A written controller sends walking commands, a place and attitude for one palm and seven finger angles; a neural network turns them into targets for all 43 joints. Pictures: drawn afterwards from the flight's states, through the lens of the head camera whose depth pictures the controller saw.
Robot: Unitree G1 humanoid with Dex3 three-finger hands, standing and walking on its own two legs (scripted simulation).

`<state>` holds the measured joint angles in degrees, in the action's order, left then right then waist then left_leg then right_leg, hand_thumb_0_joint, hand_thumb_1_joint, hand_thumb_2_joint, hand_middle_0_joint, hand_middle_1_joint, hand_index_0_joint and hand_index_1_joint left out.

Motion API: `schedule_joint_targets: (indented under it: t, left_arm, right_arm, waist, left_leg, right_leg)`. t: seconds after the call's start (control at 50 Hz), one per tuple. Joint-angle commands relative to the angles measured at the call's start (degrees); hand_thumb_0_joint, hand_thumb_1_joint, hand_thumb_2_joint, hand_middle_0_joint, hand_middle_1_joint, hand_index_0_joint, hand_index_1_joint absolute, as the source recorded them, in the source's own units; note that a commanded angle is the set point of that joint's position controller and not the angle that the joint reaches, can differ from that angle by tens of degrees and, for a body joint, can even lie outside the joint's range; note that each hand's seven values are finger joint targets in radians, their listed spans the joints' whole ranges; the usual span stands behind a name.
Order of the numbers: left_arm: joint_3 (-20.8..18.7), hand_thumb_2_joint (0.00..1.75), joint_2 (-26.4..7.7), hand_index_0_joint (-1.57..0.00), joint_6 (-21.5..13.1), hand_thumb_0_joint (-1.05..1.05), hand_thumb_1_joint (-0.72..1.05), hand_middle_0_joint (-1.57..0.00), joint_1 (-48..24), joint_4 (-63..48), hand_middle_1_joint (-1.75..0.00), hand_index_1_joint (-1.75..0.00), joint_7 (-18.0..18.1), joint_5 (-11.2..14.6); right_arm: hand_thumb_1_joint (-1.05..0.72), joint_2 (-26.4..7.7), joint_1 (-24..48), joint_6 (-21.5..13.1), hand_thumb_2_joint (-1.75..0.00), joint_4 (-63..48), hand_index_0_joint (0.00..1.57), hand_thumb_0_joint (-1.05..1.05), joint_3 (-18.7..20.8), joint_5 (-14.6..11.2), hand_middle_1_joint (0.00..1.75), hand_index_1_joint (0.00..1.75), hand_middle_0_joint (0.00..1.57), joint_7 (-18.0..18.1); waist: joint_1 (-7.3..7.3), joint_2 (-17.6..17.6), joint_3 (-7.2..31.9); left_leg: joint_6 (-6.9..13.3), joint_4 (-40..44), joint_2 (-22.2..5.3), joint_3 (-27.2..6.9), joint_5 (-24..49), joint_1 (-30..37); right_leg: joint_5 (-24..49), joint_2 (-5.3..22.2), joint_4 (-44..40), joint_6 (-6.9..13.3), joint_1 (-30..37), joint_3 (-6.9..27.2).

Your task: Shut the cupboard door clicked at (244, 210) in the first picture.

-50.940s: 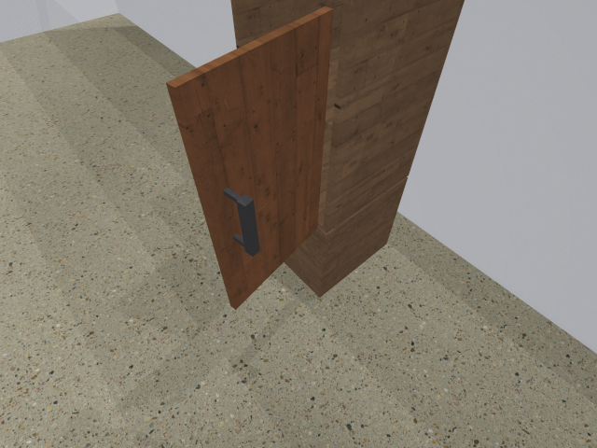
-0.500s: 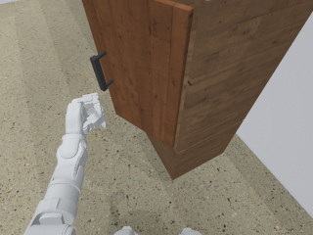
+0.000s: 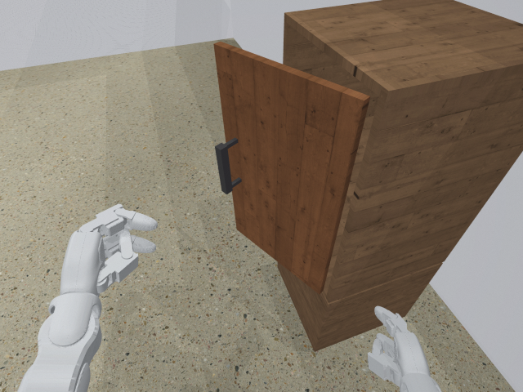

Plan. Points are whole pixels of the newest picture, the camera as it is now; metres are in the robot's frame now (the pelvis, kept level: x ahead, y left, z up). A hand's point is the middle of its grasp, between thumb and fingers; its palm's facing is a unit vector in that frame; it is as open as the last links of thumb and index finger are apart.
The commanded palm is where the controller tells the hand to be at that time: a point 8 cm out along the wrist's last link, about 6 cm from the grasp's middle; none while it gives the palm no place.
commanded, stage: draw the hand back to the body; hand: left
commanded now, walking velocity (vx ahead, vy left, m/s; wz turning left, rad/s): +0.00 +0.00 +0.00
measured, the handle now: (230, 166) +0.63 +0.15 -0.03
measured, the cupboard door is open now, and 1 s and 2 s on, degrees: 27 27 27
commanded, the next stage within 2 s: step back with the hand held close in 0.68 s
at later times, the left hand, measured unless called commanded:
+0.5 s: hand (53, 280) +0.19 +0.26 +0.16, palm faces +0.48 -0.77 -0.41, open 7.2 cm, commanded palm +0.14 +0.29 +0.18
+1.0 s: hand (55, 282) +0.19 +0.26 +0.16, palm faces +0.41 -0.78 -0.47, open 7.4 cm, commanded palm +0.13 +0.30 +0.18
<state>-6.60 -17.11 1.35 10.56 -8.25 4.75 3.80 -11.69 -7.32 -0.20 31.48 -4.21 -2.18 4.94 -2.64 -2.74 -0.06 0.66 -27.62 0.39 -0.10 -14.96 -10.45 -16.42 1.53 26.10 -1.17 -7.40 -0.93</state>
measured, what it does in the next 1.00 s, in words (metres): stands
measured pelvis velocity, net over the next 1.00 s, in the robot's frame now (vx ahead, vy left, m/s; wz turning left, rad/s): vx -0.01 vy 0.00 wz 0.00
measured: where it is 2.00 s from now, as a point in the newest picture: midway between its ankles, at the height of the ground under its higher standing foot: outside the picture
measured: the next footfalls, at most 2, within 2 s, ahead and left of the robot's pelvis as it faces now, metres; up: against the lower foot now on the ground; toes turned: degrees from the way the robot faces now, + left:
none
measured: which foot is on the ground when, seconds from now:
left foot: down 0.00-1.00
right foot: down 0.00-1.00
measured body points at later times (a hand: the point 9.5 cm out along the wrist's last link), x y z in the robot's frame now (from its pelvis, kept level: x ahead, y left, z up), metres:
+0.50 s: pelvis +0.00 -0.01 +0.00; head -0.02 -0.04 +0.45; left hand +0.16 +0.30 +0.18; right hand +0.19 -0.23 -0.09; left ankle +0.00 +0.11 -0.74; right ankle -0.02 -0.13 -0.74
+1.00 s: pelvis -0.01 +0.00 +0.00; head -0.01 -0.03 +0.45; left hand +0.16 +0.30 +0.18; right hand +0.17 -0.24 -0.09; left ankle +0.00 +0.11 -0.74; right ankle -0.02 -0.13 -0.74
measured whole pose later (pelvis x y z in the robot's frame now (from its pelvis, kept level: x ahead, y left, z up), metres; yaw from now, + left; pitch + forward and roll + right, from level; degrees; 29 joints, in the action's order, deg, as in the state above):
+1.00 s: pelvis -0.01 +0.00 +0.00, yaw +0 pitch +0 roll -1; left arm -21.3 -21.0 -7.4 29.6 -21.7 6.3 3.6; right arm -14.4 -10.3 -1.4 35.1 0.3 -1.1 4.9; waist -0.9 -5.1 1.5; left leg 0.3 -27.9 -0.7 -0.5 -14.1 -13.5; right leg -14.5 0.5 24.2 -0.9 -9.4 -1.4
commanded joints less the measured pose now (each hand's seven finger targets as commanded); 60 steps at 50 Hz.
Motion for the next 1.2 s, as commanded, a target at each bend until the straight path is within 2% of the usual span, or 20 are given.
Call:
schedule_joint_targets:
  t: [0.0, 0.04, 0.12, 0.28, 0.3, 0.36, 0.4, 0.46, 0.54, 0.68, 0.78, 0.8, 0.82, 0.84, 0.88, 0.94, 1.04, 1.1, 1.14, 1.18]
  left_arm:
    - [-7.7, 0.9, -9.3, -0.58, -3.4, 0.0, 0.9, -0.58, -7.2, -17.5, -0.72, -0.72, 0.8, 0.1]
    - [-11.0, 0.9, -11.6, -0.53, -3.5, 0.0, 0.9, -0.53, -3.3, -19.0, -0.66, -0.66, 1.2, 0.0]
    - [-14.1, 0.9, -12.5, -0.42, -4.0, 0.0, 0.9, -0.42, 1.6, -24.3, -0.54, -0.54, 1.6, 0.2]
    - [-22.3, 0.9, -16.2, -0.2, -5.9, 0.0, 0.9, -0.2, 11.8, -27.9, -0.3, -0.3, 2.5, 0.6]
    - [-20.0, 0.9, -13.8, -0.2, -5.9, 0.0, 0.9, -0.2, 11.7, -26.2, -0.3, -0.3, 2.3, 0.4]
    - [-17.7, 0.9, -12.0, -0.2, -6.0, 0.0, 0.9, -0.2, 9.5, -24.3, -0.3, -0.3, 2.1, 0.2]
    - [-18.3, 0.9, -12.7, -0.2, -6.4, 0.0, 0.9, -0.2, 8.6, -23.4, -0.3, -0.3, 2.4, 0.0]
    - [-19.1, 0.9, -13.9, -0.2, -7.2, 0.0, 0.9, -0.2, 7.8, -25.8, -0.3, -0.3, 2.5, -0.1]
    - [-21.5, 0.9, -16.2, -0.2, -7.9, 0.0, 0.9, -0.2, 9.1, -26.6, -0.3, -0.3, 2.7, -0.2]
    - [-20.3, 0.9, -13.8, -0.2, -7.9, 0.0, 0.9, -0.2, 10.4, -24.6, -0.3, -0.3, 2.1, 0.3]
    - [-19.9, 0.9, -13.5, -0.2, -8.0, 0.0, 0.9, -0.2, 10.0, -24.3, -0.3, -0.3, 1.9, 0.3]
    - [-25.6, 0.9, -19.4, -0.2, -10.2, 0.0, 0.9, -0.2, 5.6, -26.4, -0.3, -0.3, 2.4, -0.1]
    - [-22.8, 0.9, -16.1, -0.2, -10.8, 0.0, 0.9, -0.2, 10.2, -22.5, -0.3, -0.3, 2.2, 0.1]
    - [-23.7, 0.9, -17.2, -0.2, -11.6, 0.0, 0.9, -0.2, 11.2, -23.6, -0.3, -0.3, 2.2, -0.2]
    - [-22.3, 0.9, -15.5, -0.2, -12.4, 0.0, 0.9, -0.2, 14.9, -23.2, -0.3, -0.3, 2.2, 0.0]
    - [-23.2, 0.9, -16.7, -0.2, -13.0, 0.0, 0.9, -0.2, 16.0, -25.2, -0.3, -0.3, 2.7, 0.0]
    - [-25.0, 0.9, -18.8, -0.2, -12.8, 0.0, 0.9, -0.2, 17.2, -28.1, -0.3, -0.3, 3.3, 0.3]
    - [-24.6, 0.9, -17.9, -0.2, -12.4, 0.0, 0.9, -0.2, 19.0, -27.9, -0.3, -0.3, 3.4, 0.5]
    - [-25.9, 0.9, -19.0, -0.2, -12.6, 0.0, 0.9, -0.2, 19.8, -27.9, -0.3, -0.3, 3.6, 0.5]
    - [-24.8, 0.9, -17.6, -0.2, -12.9, 0.0, 0.9, -0.2, 20.4, -27.9, -0.3, -0.3, 3.6, 0.4]
  right_arm:
    - [-0.9, -6.3, 4.3, -3.0, -0.9, -6.8, 0.2, 0.0, 2.8, 0.9, 0.3, 0.3, 0.2, 0.2]
    - [-0.9, -6.6, 4.5, -3.6, -0.9, -6.4, 0.2, 0.0, 3.1, 1.1, 0.3, 0.3, 0.2, 0.0]
    - [-0.9, -6.3, 4.7, -4.5, -0.9, -6.5, 0.2, 0.0, 3.4, 1.2, 0.3, 0.3, 0.2, -0.4]
    - [-0.9, -6.2, 4.7, -6.8, -0.9, -5.9, 0.2, 0.0, 4.3, 0.9, 0.3, 0.3, 0.2, -0.2]
    - [-0.9, -6.3, 4.5, -7.0, -0.9, -5.5, 0.2, 0.0, 4.3, 0.8, 0.3, 0.3, 0.2, -0.1]
    - [-0.9, -7.0, 4.0, -7.5, -0.9, -4.9, 0.2, 0.0, 4.8, 0.8, 0.3, 0.3, 0.2, -0.1]
    - [-0.9, -7.2, 3.9, -7.7, -0.9, -4.7, 0.2, 0.0, 5.0, 0.9, 0.3, 0.3, 0.2, 0.2]
    - [-0.9, -7.0, 4.2, -8.4, -0.9, -4.9, 0.2, 0.0, 4.9, 1.0, 0.3, 0.3, 0.2, 0.5]
    - [-0.9, -6.6, 4.7, -9.1, -0.9, -4.4, 0.2, 0.0, 4.9, 1.2, 0.3, 0.3, 0.2, 0.6]
    - [-0.9, -6.0, 4.5, -8.9, -0.9, -4.5, 0.2, 0.0, 4.8, 1.1, 0.3, 0.3, 0.2, 0.3]
    - [-0.9, -6.3, 4.5, -8.8, -0.9, -4.7, 0.2, 0.0, 5.0, 1.2, 0.3, 0.3, 0.2, 0.4]
    - [-0.9, -8.0, 4.4, -7.4, -0.9, -6.1, 0.2, 0.0, 5.5, 1.1, 0.3, 0.3, 0.2, 0.1]
    - [-0.9, -7.5, 4.4, -6.5, -0.9, -5.1, 0.2, 0.0, 5.7, 1.2, 0.3, 0.3, 0.2, 0.2]
    - [-0.9, -7.5, 4.6, -5.9, -0.9, -5.3, 0.2, 0.0, 5.9, 1.5, 0.3, 0.3, 0.2, 0.1]
    - [-0.9, -7.3, 3.8, -4.7, -0.9, -5.2, 0.2, 0.0, 6.3, 1.4, 0.3, 0.3, 0.2, 0.1]
    - [-0.9, -8.0, 3.8, -3.4, -0.9, -5.7, 0.2, 0.0, 6.9, 1.4, 0.3, 0.3, 0.2, 0.6]
    - [-0.9, -8.7, 3.4, -1.5, -0.9, -7.8, 0.2, 0.0, 7.3, 1.2, 0.3, 0.3, 0.2, 1.5]
    - [-0.9, -8.7, 2.9, -0.6, -0.9, -8.8, 0.2, 0.0, 7.3, 1.0, 0.3, 0.3, 0.2, 1.4]
    - [-0.9, -9.2, 3.1, -0.5, -0.9, -9.0, 0.2, 0.0, 7.6, 1.2, 0.3, 0.3, 0.2, 1.5]
    - [-0.9, -9.0, 2.8, -0.5, -0.9, -9.3, 0.2, 0.0, 7.4, 0.9, 0.3, 0.3, 0.2, 1.3]
  waist:
    - [0.86, -1.0, 7.0]
    - [0.23, -1.3, 6.9]
    - [-0.31, -1.6, 8.4]
    - [-1.46, -0.6, 5.0]
    - [-0.9, -0.2, 3.2]
    - [-0.04, -0.2, 1.2]
    - [-0.26, 1.8, 1.2]
    - [-0.79, 0.0, 3.9]
    - [-1.51, -1.8, 3.9]
    - [-1.01, -1.4, 0.7]
    - [-0.92, -0.4, 0.9]
    - [1.06, 0.9, 0.2]
    - [1.58, 3.1, 1.3]
    - [1.32, 4.0, 1.4]
    - [1.75, 3.4, 5.0]
    - [2.06, -0.1, 7.7]
    - [1.9, -1.1, 11.8]
    - [1.97, -0.3, 11.1]
    - [1.78, -1.0, 10.5]
    - [2.0, -0.5, 9.5]
  left_leg:
    - [0.3, 6.3, -1.2, -0.2, 14.4, 6.7]
    - [0.2, 6.5, -1.4, -0.2, 15.4, 6.6]
    - [0.3, 6.0, -1.2, 0.2, 18.2, 6.9]
    - [0.2, 5.9, -1.3, 0.9, 15.5, 4.8]
    - [0.3, 5.9, -1.2, 1.0, 14.7, 4.4]
    - [0.7, 6.4, -1.2, 1.3, 11.6, 5.0]
    - [1.0, 6.5, -1.0, 1.0, 10.5, 4.9]
    - [1.1, 6.5, -0.6, 1.1, 11.1, 5.6]
    - [0.9, 6.1, -0.5, 1.5, 11.6, 5.3]
    - [0.7, 6.3, -0.8, 2.2, 11.0, 4.9]
    - [0.9, 6.7, -0.8, 2.2, 9.7, 5.4]
    - [1.9, 2.9, -1.5, 0.9, 6.6, 1.0]
    - [1.9, 0.8, -1.0, 0.6, 6.5, 1.2]
    - [1.7, -0.1, -0.8, 0.4, 7.4, 0.8]
    - [1.5, -0.4, -1.3, 0.4, 9.9, 0.7]
    - [1.2, 1.5, -2.3, 0.0, 17.0, 1.5]
    - [1.1, 3.0, -3.9, -1.1, 28.8, 1.5]
    - [1.3, 4.3, -4.7, -1.7, 25.4, -2.6]
    - [1.6, 5.2, -4.8, -2.1, 20.0, -5.8]
    - [1.8, 5.9, -5.2, -2.6, 14.7, -9.7]
  right_leg:
    - [14.2, -1.8, -4.1, 1.9, 0.9, -1.8]
    - [14.7, -1.9, -4.7, 1.9, 1.6, -1.7]
    - [17.1, -1.5, -4.1, 1.7, 3.5, -1.8]
    - [15.0, -1.5, -4.4, 1.5, 2.5, -2.0]
    - [14.1, -1.6, -4.6, 1.4, 1.2, -2.0]
    - [10.9, -1.3, -5.8, 1.1, -0.9, -1.7]
    - [9.7, -1.5, -5.8, 1.0, -1.2, -1.8]
    - [10.3, -1.2, -5.3, 1.2, 0.7, -1.4]
    - [11.3, -1.3, -6.0, 1.3, 1.0, -1.0]
    - [10.7, -1.4, -6.8, 1.1, -0.4, -0.9]
    - [8.9, -1.5, -7.4, 1.0, -0.7, -0.8]
    - [9.7, 1.8, -10.7, 1.3, -4.9, 3.9]
    - [9.5, 3.6, -11.4, 1.8, -6.0, 4.8]
    - [11.4, 4.2, -11.4, 2.1, -6.5, 5.1]
    - [14.5, 5.0, -8.7, 2.4, -5.2, 4.2]
    - [20.5, 3.4, -5.2, 1.4, -3.9, 1.8]
    - [26.9, 0.8, 0.3, 0.1, 0.0, -0.3]
    - [24.5, 0.2, 1.7, -0.1, 1.2, -0.2]
    - [22.7, 0.0, 1.7, -0.3, 2.2, 0.1]
    - [20.1, 0.0, 2.4, -0.3, 2.8, 0.5]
